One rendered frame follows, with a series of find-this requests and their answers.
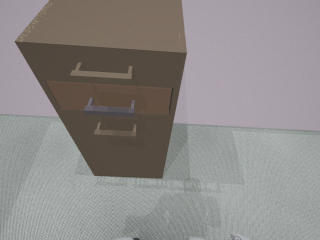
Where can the drawer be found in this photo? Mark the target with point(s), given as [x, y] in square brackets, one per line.
[76, 95]

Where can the handle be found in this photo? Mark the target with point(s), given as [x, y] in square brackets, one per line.
[101, 77]
[115, 134]
[109, 111]

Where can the cabinet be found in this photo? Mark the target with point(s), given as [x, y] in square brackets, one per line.
[145, 38]

